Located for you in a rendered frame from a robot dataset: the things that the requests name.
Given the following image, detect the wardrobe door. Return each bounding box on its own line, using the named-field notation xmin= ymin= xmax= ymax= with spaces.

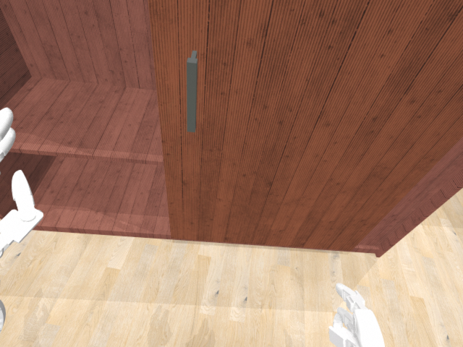
xmin=148 ymin=0 xmax=463 ymax=251
xmin=359 ymin=137 xmax=463 ymax=246

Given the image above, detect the robot right hand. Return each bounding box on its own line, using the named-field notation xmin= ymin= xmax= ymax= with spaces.
xmin=329 ymin=283 xmax=385 ymax=347

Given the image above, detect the handle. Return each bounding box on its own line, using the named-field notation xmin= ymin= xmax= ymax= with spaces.
xmin=187 ymin=51 xmax=197 ymax=132

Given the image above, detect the robot left hand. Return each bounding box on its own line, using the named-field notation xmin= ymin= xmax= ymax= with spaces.
xmin=0 ymin=108 xmax=43 ymax=258

